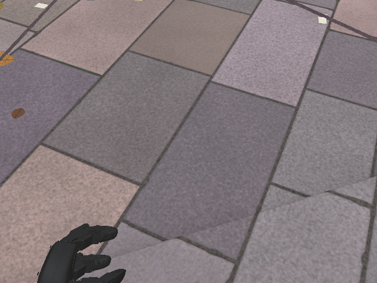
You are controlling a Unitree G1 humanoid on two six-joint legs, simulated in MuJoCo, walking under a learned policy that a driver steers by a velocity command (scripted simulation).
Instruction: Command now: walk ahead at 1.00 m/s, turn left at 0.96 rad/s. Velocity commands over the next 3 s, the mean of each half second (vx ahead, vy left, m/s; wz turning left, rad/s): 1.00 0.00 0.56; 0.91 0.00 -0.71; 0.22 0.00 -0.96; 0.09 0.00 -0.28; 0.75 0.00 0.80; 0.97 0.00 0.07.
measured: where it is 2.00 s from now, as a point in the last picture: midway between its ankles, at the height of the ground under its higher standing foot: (138, 166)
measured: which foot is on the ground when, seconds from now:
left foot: down 0.00-0.14, up 0.16-0.52, down 0.54-0.88, up 0.90-1.00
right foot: up 0.00-0.10, down 0.12-0.56, up 0.58-0.90, down 0.92-1.00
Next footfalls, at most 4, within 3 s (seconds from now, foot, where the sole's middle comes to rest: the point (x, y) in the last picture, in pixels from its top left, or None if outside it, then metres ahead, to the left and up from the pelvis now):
0.12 right None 0.34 -0.18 -0.77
0.54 left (128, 251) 0.60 0.18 -0.77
0.92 right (159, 184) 0.94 0.05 -0.86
1.26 left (133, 134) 1.24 0.16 -0.86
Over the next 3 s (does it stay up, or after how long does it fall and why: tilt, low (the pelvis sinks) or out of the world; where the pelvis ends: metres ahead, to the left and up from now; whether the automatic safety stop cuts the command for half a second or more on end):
stays up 1.70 -0.02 -0.11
